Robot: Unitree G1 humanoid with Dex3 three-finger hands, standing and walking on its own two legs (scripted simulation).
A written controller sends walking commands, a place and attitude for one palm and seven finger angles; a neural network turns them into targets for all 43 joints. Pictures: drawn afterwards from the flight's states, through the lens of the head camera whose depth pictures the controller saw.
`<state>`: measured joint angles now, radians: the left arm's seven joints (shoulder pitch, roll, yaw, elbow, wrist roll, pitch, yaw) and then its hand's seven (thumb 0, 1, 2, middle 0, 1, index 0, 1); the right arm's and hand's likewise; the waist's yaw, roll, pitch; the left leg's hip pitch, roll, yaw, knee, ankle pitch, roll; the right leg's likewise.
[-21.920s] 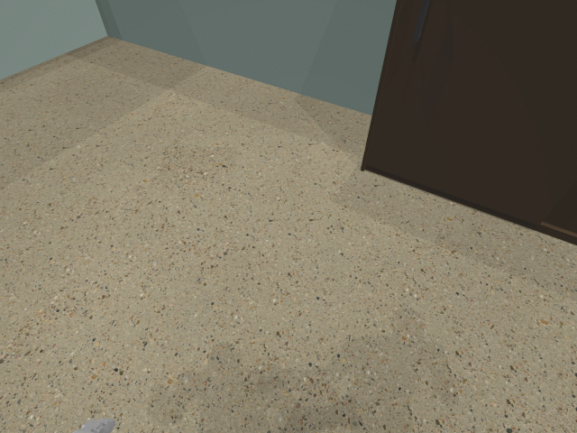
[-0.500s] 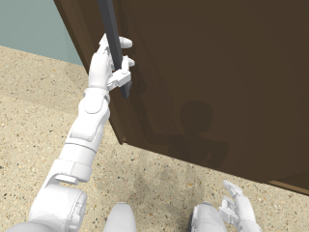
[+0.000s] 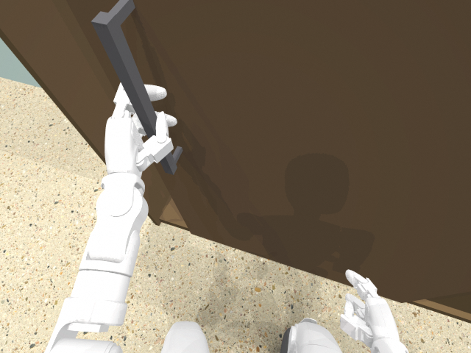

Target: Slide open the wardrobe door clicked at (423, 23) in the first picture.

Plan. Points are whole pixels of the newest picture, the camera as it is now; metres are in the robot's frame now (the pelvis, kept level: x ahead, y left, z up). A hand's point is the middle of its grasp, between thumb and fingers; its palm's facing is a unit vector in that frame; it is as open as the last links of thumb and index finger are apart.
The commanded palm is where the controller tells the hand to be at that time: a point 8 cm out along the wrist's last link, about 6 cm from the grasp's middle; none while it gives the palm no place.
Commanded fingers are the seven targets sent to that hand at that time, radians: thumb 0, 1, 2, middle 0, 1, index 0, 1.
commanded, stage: step sideways, sliding the door along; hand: left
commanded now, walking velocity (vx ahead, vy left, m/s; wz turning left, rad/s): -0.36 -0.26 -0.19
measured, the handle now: (153, 109) +0.42 +0.22 +0.12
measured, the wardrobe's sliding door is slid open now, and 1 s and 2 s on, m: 0.16 0.55 0.67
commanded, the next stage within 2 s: stop walking and hold the door there in 1.92 s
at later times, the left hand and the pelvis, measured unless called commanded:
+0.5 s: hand (302, 182) +0.33 -0.02 +0.11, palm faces +0.07 -1.00 -0.04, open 5.8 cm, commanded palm +0.31 -0.03 +0.11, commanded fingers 0.00 0.90 0.90 -0.45 -1.40 -0.45 -1.40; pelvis -0.01 -0.13 +0.01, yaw -3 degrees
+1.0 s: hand (439, 224) +0.31 -0.18 +0.11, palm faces -0.06 -1.00 -0.06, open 5.9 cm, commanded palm +0.29 -0.18 +0.11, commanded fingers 0.00 0.90 0.90 -0.45 -1.40 -0.45 -1.40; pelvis -0.06 -0.26 +0.01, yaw -8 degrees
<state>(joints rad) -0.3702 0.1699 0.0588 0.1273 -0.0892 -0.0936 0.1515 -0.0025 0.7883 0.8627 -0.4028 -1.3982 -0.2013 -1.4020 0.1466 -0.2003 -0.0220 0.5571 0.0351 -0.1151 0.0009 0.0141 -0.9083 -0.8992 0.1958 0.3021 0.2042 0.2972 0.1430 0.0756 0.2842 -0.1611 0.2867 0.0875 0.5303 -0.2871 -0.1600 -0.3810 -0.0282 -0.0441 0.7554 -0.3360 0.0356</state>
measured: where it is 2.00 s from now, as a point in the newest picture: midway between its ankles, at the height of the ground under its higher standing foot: outside the picture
